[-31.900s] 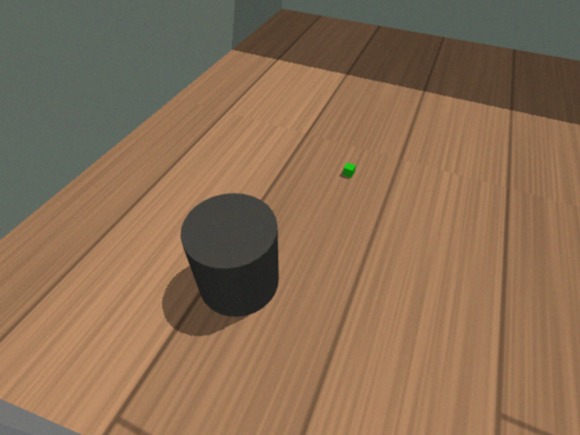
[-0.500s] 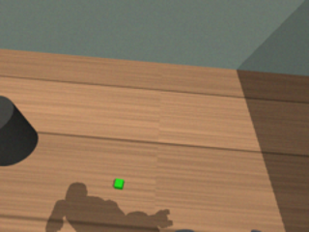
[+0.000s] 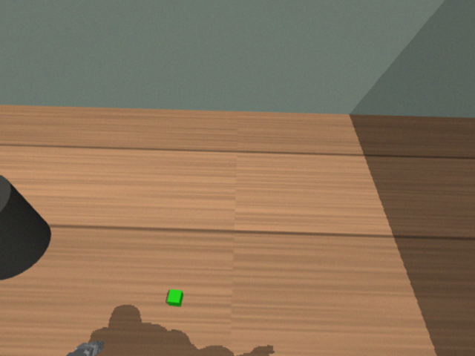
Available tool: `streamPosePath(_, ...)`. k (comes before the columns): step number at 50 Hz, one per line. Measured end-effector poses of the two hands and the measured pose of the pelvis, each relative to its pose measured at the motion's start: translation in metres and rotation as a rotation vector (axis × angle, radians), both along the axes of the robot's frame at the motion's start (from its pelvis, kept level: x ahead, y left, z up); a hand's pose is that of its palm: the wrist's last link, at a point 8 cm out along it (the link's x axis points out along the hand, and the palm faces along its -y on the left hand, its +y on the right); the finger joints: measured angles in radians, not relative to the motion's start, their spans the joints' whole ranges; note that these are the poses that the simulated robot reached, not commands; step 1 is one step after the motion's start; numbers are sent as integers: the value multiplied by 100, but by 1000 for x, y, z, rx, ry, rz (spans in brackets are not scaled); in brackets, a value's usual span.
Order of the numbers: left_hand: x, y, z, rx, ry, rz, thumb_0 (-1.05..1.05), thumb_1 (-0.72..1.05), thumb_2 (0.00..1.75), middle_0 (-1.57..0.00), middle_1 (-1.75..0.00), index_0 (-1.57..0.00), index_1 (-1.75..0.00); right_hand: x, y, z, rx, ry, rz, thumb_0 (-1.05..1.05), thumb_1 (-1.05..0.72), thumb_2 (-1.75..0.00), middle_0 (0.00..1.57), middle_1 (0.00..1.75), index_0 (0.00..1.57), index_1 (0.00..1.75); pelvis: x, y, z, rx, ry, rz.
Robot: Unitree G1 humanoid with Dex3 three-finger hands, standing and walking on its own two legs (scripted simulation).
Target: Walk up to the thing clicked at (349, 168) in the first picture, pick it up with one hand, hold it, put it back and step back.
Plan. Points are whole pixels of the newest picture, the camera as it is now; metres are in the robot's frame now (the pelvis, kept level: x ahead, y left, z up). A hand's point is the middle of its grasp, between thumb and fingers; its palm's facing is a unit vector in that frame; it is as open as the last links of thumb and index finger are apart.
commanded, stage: walk up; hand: left
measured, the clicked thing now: (175, 297) +0.45 +0.24 -0.75
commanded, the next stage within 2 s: stand in 0.94 s
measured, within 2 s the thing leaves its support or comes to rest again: neither
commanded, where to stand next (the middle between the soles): +0.03 +0.00 m, yaw +2 degrees
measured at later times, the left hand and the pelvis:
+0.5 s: hand out of the picture +0.09 +0.26 -0.15, palm faces +0.02 -0.94 -0.33, open 7.4 cm; pelvis +0.01 +0.01 +0.01, yaw +0 degrees
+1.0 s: hand out of the picture +0.09 +0.25 -0.15, palm faces +0.00 -0.95 -0.32, open 7.4 cm; pelvis +0.01 +0.01 +0.01, yaw +0 degrees
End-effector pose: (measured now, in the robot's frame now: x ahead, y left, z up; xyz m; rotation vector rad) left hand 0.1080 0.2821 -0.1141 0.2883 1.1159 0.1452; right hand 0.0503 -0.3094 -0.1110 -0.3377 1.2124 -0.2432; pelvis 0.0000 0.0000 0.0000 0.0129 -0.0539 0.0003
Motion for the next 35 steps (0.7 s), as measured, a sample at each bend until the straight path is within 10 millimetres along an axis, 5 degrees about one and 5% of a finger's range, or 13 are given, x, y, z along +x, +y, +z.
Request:
streamPosePath(10, 7, 7, 4, -1, -1, 17, 1, 90, 90, -20, -30, -20, -30, 10, 9, 7, 7, -17, 7, 0, -90, -89, 20, 30, 21, 30, 4, 2, 6, -11, 1, -5)
streamPosePath(22, -22, 26, 7, 36, 77, 72, 1, 91, 90, -20, -30, -20, -30, 33, 15, 7, 17, -39, 35, 0, -90, -89, 20, 30, 21, 30, 5, 5, 9, -11, 6, -1)
streamPosePath(35, -40, 20, 0, 18, 134, 92, 1, 91, 90, -20, -30, -20, -30, 40, 18, 7, 23, -23, 40, 0, -90, -89, 20, 30, 21, 30, 9, 6, 10, -10, 13, 4)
